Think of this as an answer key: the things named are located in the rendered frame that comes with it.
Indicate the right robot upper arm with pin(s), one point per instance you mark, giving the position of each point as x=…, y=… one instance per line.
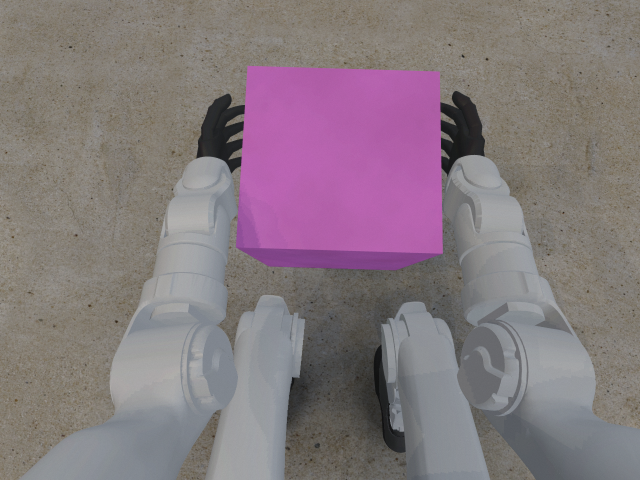
x=536, y=386

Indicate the robot left hand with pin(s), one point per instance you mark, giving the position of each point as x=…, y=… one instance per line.
x=214, y=134

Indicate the robot left forearm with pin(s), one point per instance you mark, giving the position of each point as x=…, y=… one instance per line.
x=188, y=279

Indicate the left robot shin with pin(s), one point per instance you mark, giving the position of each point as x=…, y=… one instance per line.
x=246, y=320

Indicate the left robot upper arm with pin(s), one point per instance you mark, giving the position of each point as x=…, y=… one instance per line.
x=166, y=384

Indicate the robot right forearm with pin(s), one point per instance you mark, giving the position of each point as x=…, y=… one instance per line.
x=501, y=281

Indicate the carton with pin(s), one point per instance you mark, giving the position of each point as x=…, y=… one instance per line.
x=341, y=168

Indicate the robot right hand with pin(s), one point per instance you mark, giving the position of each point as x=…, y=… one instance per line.
x=466, y=134

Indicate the left robot thigh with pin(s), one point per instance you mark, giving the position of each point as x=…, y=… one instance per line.
x=251, y=434

